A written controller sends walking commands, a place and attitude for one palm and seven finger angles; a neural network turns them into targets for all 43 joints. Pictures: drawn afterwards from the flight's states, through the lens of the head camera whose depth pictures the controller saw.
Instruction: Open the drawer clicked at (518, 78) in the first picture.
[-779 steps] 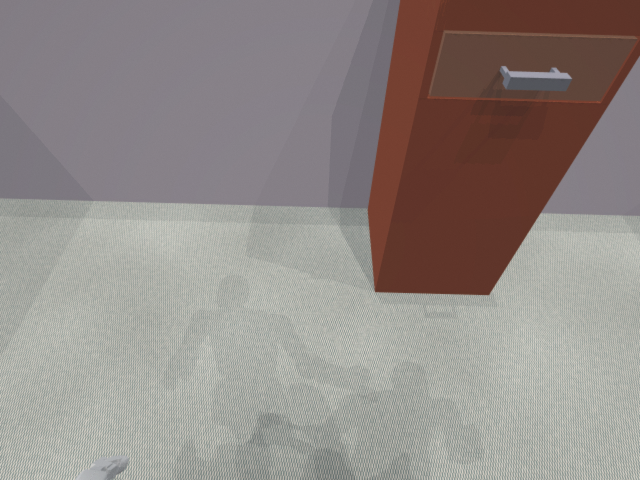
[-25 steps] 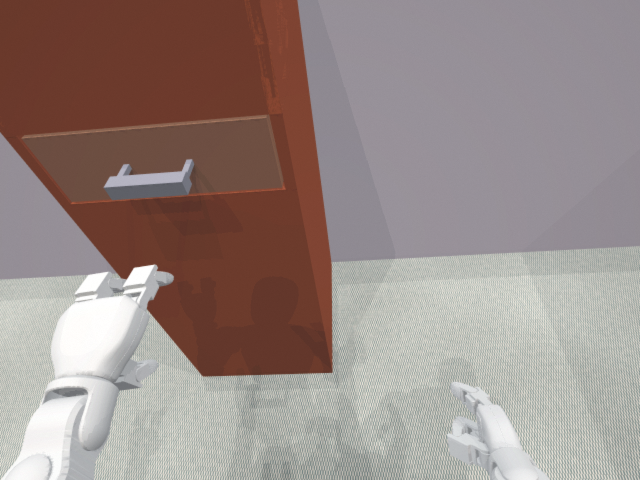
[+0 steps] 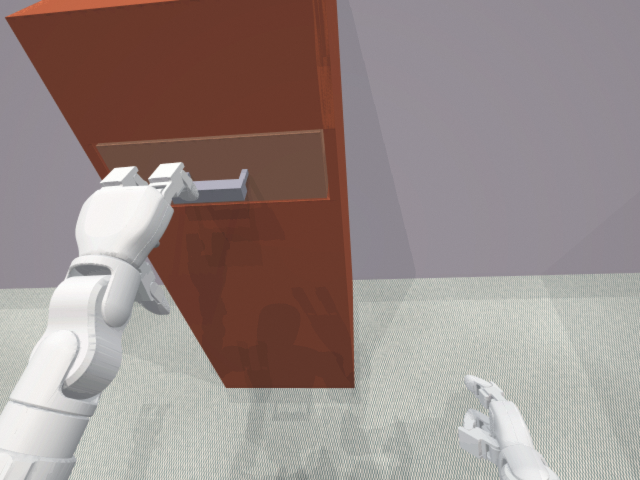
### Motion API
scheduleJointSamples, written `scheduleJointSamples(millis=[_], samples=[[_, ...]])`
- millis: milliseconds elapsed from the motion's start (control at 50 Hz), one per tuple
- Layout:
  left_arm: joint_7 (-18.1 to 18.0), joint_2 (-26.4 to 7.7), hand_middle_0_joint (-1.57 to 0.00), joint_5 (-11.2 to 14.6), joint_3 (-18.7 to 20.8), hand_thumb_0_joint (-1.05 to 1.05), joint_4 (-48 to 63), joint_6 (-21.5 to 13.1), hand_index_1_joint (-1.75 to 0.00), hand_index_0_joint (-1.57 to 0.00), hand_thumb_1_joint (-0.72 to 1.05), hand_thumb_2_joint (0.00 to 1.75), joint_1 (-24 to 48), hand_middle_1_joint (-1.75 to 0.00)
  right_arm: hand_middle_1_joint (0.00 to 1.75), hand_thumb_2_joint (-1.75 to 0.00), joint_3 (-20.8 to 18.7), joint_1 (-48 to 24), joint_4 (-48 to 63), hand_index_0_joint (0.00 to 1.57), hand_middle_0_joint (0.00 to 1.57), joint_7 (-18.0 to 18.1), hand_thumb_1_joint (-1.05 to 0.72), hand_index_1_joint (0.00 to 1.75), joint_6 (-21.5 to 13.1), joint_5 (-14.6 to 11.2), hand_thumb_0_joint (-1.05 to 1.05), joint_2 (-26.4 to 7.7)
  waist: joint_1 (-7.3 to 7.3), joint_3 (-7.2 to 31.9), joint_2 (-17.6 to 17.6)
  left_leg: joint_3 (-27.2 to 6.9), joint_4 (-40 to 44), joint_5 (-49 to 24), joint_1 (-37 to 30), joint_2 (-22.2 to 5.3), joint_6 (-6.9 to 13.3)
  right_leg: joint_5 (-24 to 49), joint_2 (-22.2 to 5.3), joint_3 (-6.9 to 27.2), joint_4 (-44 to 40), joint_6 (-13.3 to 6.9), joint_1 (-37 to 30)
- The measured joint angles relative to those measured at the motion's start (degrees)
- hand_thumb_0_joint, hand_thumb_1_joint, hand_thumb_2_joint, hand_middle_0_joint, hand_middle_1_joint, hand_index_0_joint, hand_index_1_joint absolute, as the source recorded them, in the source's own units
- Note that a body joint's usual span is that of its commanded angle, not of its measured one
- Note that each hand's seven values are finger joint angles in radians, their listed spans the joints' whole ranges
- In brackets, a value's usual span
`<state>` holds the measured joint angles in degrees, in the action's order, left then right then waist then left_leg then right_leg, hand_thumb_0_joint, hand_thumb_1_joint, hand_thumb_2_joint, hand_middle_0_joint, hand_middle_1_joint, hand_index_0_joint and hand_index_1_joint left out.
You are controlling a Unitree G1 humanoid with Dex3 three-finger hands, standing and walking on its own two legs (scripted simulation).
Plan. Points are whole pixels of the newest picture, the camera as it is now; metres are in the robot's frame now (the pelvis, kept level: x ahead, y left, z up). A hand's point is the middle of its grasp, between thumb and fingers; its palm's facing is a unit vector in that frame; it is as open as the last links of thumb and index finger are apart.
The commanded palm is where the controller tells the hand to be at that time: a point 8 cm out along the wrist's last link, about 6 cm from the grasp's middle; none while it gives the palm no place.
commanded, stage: raise the hand with hooked fingers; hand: left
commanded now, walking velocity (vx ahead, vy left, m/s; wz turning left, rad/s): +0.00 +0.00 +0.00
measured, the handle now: (211, 183) +0.53 +0.28 +0.10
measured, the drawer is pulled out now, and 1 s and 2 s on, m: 0.00 0.00 0.00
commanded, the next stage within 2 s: move the hooked fingers above the handle in 0.68 s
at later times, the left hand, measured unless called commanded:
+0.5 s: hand (155, 221) +0.32 +0.24 +0.20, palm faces +0.14 -0.04 -0.99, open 13.8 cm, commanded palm +0.28 +0.25 +0.27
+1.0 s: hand (149, 208) +0.34 +0.25 +0.21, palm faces +0.19 -0.02 -0.98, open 13.8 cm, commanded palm +0.31 +0.25 +0.26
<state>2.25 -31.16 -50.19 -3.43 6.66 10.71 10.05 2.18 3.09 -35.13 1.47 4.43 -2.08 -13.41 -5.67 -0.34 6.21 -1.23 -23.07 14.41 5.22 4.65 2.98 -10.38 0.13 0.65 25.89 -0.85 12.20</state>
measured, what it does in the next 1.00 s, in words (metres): stands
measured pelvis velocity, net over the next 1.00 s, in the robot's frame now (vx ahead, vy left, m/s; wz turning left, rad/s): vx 0.01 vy -0.02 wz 0.03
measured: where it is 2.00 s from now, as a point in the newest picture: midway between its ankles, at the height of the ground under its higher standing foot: outside the picture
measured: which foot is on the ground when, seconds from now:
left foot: down 0.00-1.00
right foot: down 0.00-1.00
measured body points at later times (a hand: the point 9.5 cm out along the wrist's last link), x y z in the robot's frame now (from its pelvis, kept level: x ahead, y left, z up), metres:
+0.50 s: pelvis +0.01 +0.01 +0.00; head +0.01 -0.03 +0.45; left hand +0.31 +0.24 +0.25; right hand +0.20 -0.21 -0.10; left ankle -0.02 +0.09 -0.74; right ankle +0.04 -0.11 -0.74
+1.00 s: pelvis +0.01 -0.02 +0.00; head +0.02 -0.06 +0.45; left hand +0.32 +0.24 +0.26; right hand +0.24 -0.21 -0.09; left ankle -0.02 +0.09 -0.74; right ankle +0.04 -0.11 -0.74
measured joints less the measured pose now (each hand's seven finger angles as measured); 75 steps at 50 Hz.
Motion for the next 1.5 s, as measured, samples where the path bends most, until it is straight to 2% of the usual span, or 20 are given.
scheduleJointSamples(millis=[100, 220, 380, 440, 520, 560, 620, 700, 760, 840, 940, 1040, 1100, 1140, 1180, 1240, 1300, 1360, 1440, 1500], samples=[[4.6, -1.9, -0.32, 0.5, 0.6, 0.00, -1.5, 1.0, -1.18, -0.32, -0.47, 0.31, 6.2, -1.18, 0.30, -0.90, 1.6, -0.3, 0.9, 0.20, 0.20, -1.2, -0.90, 0.30, 0.3, -0.1, 0.01, 0.8, -0.73, 0.1, -0.1, -0.1, 0.5, -0.6, 0.0, 0.5, 0.5, 0.5, -0.5, 0.0, -0.7, 0.4, -0.1], [9.6, -3.8, -0.32, 0.8, 0.7, 0.00, -3.7, 2.1, -1.19, -0.32, -0.49, 0.30, 12.8, -1.19, 0.30, -0.90, 1.8, 1.5, 1.1, 0.20, 0.20, -2.1, -0.90, 0.30, 0.6, -0.1, 0.01, -0.2, -1.26, 0.1, -0.6, -0.6, 0.1, -0.7, 1.2, 1.0, 0.8, 0.6, -1.1, -0.6, -0.7, 0.6, 0.6], [13.8, -4.0, -0.32, 2.4, 1.9, 0.00, -1.2, 0.0, -1.20, -0.32, -0.49, 0.30, 8.8, -1.20, 0.30, -0.90, 0.8, 4.3, 1.8, 0.20, 0.20, -3.1, -0.90, 0.30, 1.2, 0.0, 0.01, -2.0, -0.05, 0.1, -0.9, -0.1, -0.2, -0.2, 2.2, 0.6, 0.9, 0.6, -0.6, -0.1, -1.0, 0.8, 1.6], [13.1, -4.0, -0.32, 3.0, 2.0, 0.00, 1.1, -2.7, -1.20, -0.32, -0.49, 0.30, 6.5, -1.20, 0.30, -0.90, 0.1, 5.4, 1.6, 0.20, 0.20, -3.2, -0.90, 0.30, 0.6, 0.4, 0.01, -2.5, 0.19, -0.4, -1.3, -0.2, -0.2, 0.0, 2.3, 0.4, 0.7, 0.6, -0.4, -0.2, -1.2, 0.6, 1.5], [9.7, -4.5, -0.32, 3.8, 2.7, 0.00, 3.4, -5.5, -1.20, -0.33, -0.49, 0.30, 5.8, -1.20, 0.30, -0.90, -0.9, 6.1, 0.5, 0.20, 0.20, -3.2, -0.91, 0.30, -0.4, 0.8, 0.01, -2.8, -0.10, -0.4, -1.4, -0.6, -0.3, 0.2, 2.4, 0.1, 0.4, 0.5, -0.2, -0.6, -1.5, 0.4, 1.4], [8.0, -4.7, -0.32, 4.2, 3.7, 0.00, 3.0, -5.4, -1.20, -0.33, -0.49, 0.30, 6.7, -1.20, 0.30, -0.90, -1.1, 5.9, -0.3, 0.20, 0.20, -3.3, -0.91, 0.30, -0.4, 0.6, 0.01, -2.9, -0.35, -0.3, -1.2, -0.7, -0.2, 0.2, 2.6, -0.1, 0.2, 0.5, 0.0, -0.7, -1.6, 0.2, 1.5], [6.5, -4.8, -0.32, 4.3, 5.0, 0.00, 0.6, -2.9, -1.20, -0.33, -0.49, 0.30, 8.9, -1.20, 0.30, -0.90, -1.0, 4.9, -0.9, 0.20, 0.20, -3.4, -0.91, 0.30, 0.0, 0.2, 0.01, -3.0, -0.60, -0.2, -0.7, -0.8, -0.1, 0.0, 3.0, -0.2, 0.0, 0.6, 0.0, -0.9, -1.5, 0.0, 2.0], [7.8, -4.0, -0.32, 4.0, 5.2, 0.00, -1.8, 2.1, -1.20, -0.32, -0.49, 0.30, 10.0, -1.20, 0.30, -0.90, -0.5, 3.4, -0.1, 0.20, 0.20, -3.4, -0.91, 0.30, 1.2, -0.5, 0.01, -3.1, -0.53, 0.2, 0.1, -0.9, -0.1, -0.2, 3.7, -0.2, -0.2, 0.6, 0.1, -1.0, -1.2, -0.1, 2.9], [10.3, -3.1, -0.31, 3.4, 3.5, 0.00, -0.9, 3.9, -1.20, -0.32, -0.49, 0.30, 8.3, -1.20, 0.30, -0.90, -0.1, 2.4, 0.9, 0.20, 0.20, -3.3, -0.91, 0.30, 1.8, -0.7, 0.01, -3.0, -0.30, 0.4, 0.5, -1.0, -0.3, -0.1, 3.9, -0.3, -0.3, 0.3, 0.2, -1.1, -0.8, -0.3, 3.1], [12.0, -2.7, -0.32, 3.2, 1.1, 0.00, 1.7, 0.6, -1.20, -0.32, -0.49, 0.30, 5.0, -1.20, 0.30, -0.90, 0.5, 1.4, 1.7, 0.20, 0.20, -2.6, -0.91, 0.30, 1.6, 0.0, 0.01, -2.5, 0.00, 0.7, 0.3, -1.2, -0.7, 0.4, 3.5, -0.6, -0.5, -0.2, 0.4, -1.3, -0.3, -0.6, 2.8], [9.4, -4.7, -0.32, 3.8, 2.1, 0.00, -0.6, -4.8, -1.20, -0.33, -0.49, 0.30, 6.3, -1.20, 0.30, -0.90, 0.8, 1.3, 1.1, 0.20, 0.20, -1.5, -0.91, 0.30, 0.8, 0.3, 0.01, -1.7, -0.25, 0.6, -0.9, -1.8, -1.2, 0.9, 3.1, -1.2, -1.2, -0.6, 1.0, -2.0, -0.2, -1.2, 2.0], [7.1, -5.5, -0.32, 2.9, 4.0, 0.00, -9.2, -2.8, -1.20, -0.33, -0.49, 0.30, 13.2, -1.20, 0.30, -0.90, 0.6, 1.6, 0.2, 0.20, 0.20, -1.0, -0.91, 0.30, 0.9, -0.3, 0.01, -2.2, -0.32, 0.2, -1.2, -2.6, -1.5, 0.6, 4.2, -1.5, -1.7, -0.1, 1.2, -2.8, -0.7, -1.6, 2.6], [8.3, -5.4, -0.32, 1.5, 3.1, 0.00, -13.4, -0.2, -1.20, -0.32, -0.49, 0.30, 16.1, -1.20, 0.30, -0.90, 0.3, 2.4, 0.2, 0.20, 0.20, -0.8, -0.91, 0.30, 1.4, -0.5, 0.01, -2.8, 0.07, 0.1, -1.0, -2.9, -1.6, 0.3, 5.2, -1.4, -1.8, 0.1, 1.0, -3.2, -0.7, -1.7, 3.4], [9.6, -5.0, -0.32, 0.8, 1.6, 0.00, -14.8, 0.1, -1.20, -0.32, -0.49, 0.30, 16.9, -1.20, 0.30, -0.90, 0.1, 3.2, 0.3, 0.20, 0.20, -0.6, -0.91, 0.30, 1.5, -0.5, 0.01, -3.2, 0.43, 0.3, -0.8, -3.0, -1.7, 0.3, 5.7, -1.2, -1.7, 0.0, 0.9, -3.3, -0.6, -1.6, 3.9], [10.9, -4.4, -0.32, 0.6, 0.1, 0.00, -15.6, -1.2, -1.20, -0.32, -0.49, 0.30, 17.1, -1.20, 0.30, -0.90, 0.0, 3.8, 0.2, 0.20, 0.20, -0.2, -0.91, 0.30, 1.6, -0.4, 0.01, -3.4, 0.96, 0.4, -0.7, -3.0, -1.9, 0.4, 6.0, -1.2, -1.6, -0.1, 0.8, -3.3, -0.4, -1.5, 4.2], [11.8, -3.9, -0.32, 1.2, -0.6, 0.00, -16.0, -5.7, -1.20, -0.32, -0.49, 0.30, 16.5, -1.20, 0.30, -0.90, -0.1, 4.7, 0.1, 0.20, 0.20, 0.3, -0.91, 0.30, 1.4, -0.1, 0.01, -3.2, 1.99, 0.4, -0.9, -2.6, -2.0, 0.7, 6.1, -1.2, -1.4, -0.4, 0.9, -2.9, 0.0, -1.5, 4.5], [10.3, -4.0, -0.32, 2.0, 0.5, 0.00, -16.6, -10.4, -1.20, -0.32, -0.49, 0.30, 16.5, -1.20, 0.30, -0.90, -0.5, 5.7, 0.1, 0.20, 0.20, 0.8, -0.91, 0.30, 1.2, 0.1, 0.01, -2.9, 2.83, 0.4, -1.3, -2.1, -2.2, 1.1, 6.1, -1.4, -1.4, -0.6, 1.1, -2.4, 0.2, -1.5, 4.8], [7.2, -4.5, -0.32, 2.5, 3.2, 0.00, -18.7, -12.7, -1.20, -0.33, -0.49, 0.30, 17.7, -1.20, 0.30, -0.90, -1.0, 6.5, -0.2, 0.20, 0.20, 0.8, -0.91, 0.30, 1.3, 0.1, 0.01, -2.6, 3.24, 0.4, -1.6, -1.6, -2.3, 1.4, 6.3, -1.5, -1.4, -0.7, 1.4, -1.9, 0.3, -1.5, 5.1], [3.8, -5.7, -0.32, 1.5, 5.9, 0.00, -22.3, -10.1, -1.20, -0.33, -0.49, 0.30, 20.4, -1.20, 0.30, -0.90, -1.5, 7.4, -0.8, 0.20, 0.20, 0.3, -0.91, 0.30, 2.3, -0.2, 0.01, -2.8, 3.00, 0.6, -1.7, -1.1, -2.2, 1.3, 7.2, -1.6, -1.3, -0.4, 1.4, -1.5, 0.1, -1.3, 6.1], [4.0, -6.5, -0.32, 0.4, 5.8, 0.00, -25.0, -6.2, -1.20, -0.32, -0.49, 0.30, 21.5, -1.20, 0.30, -0.90, -1.5, 7.7, -0.9, 0.20, 0.20, 0.0, -0.91, 0.30, 3.3, -0.6, 0.01, -3.4, 2.75, 0.9, -1.3, -1.1, -2.1, 1.2, 7.9, -1.3, -1.1, -0.4, 1.2, -1.4, 0.0, -1.1, 6.8]])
